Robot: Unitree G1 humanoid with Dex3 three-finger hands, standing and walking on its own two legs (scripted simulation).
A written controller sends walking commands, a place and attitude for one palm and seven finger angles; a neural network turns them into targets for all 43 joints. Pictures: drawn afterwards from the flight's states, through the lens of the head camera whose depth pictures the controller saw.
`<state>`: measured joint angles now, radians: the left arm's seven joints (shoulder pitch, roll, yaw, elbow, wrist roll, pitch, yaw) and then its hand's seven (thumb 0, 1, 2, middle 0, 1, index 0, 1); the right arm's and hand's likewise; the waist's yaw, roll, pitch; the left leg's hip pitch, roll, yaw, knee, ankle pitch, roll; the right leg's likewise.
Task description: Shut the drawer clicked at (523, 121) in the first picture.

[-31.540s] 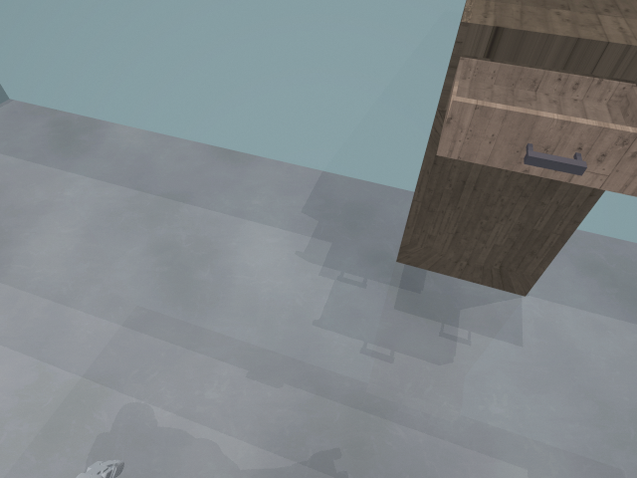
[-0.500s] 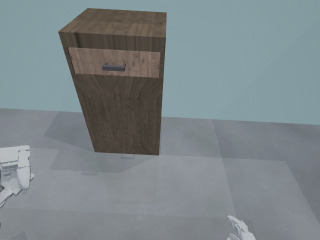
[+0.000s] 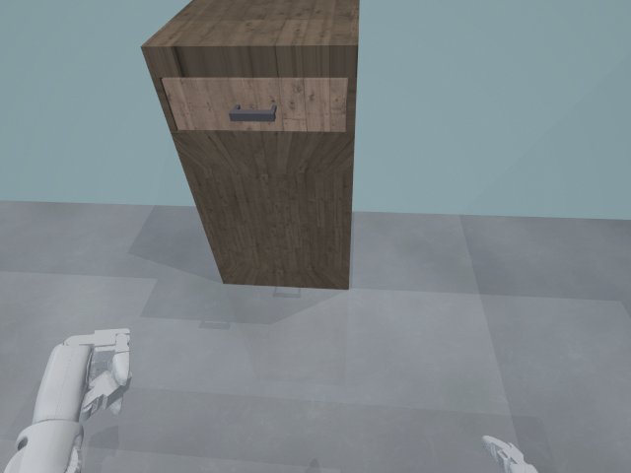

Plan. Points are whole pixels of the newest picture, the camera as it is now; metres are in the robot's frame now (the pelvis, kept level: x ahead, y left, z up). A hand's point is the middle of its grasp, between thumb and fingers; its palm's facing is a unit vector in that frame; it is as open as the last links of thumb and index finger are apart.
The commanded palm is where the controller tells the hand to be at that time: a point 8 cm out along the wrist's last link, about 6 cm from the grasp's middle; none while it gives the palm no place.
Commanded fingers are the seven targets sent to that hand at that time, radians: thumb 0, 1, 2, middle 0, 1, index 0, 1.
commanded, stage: let the arm hang, fingers relaxed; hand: left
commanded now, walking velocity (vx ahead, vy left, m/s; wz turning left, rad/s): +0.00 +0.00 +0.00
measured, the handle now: (254, 111) +0.92 +0.21 +0.02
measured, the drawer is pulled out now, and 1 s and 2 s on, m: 0.00 0.00 0.00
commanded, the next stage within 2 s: look to check the result in 1.00 s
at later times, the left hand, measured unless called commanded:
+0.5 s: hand out of the picture -0.04 +0.20 -0.15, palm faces +0.01 -0.97 -0.25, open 5.5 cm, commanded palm none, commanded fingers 0.00 0.90 0.90 -0.20 -0.30 -0.20 -0.30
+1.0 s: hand out of the picture +0.03 +0.20 -0.14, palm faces -0.01 -0.97 -0.24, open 7.4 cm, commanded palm none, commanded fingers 0.00 0.90 0.90 -0.20 -0.30 -0.20 -0.30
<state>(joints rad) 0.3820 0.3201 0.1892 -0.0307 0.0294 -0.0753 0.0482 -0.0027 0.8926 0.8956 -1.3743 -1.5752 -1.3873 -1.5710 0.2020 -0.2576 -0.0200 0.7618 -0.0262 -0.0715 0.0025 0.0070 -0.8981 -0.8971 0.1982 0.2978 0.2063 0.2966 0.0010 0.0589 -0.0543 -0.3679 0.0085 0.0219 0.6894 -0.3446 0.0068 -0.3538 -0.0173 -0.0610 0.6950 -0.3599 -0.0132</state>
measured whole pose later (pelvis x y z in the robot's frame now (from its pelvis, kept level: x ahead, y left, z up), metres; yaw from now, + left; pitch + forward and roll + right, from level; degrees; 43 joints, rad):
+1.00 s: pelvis -0.01 +0.01 +0.03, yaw -1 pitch -2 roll +0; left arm 0.20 0.19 0.02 1.13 0.02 -0.01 0.02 0.00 0.90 0.89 -0.20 -0.30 -0.21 -0.30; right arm 0.23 -0.20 -0.02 1.13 -0.03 0.00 -0.02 0.00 -0.90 -0.90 0.20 0.30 0.20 0.30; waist -0.01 0.02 0.04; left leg -0.18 0.00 0.05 0.39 -0.18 0.02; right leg -0.18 -0.01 -0.03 0.40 -0.19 0.00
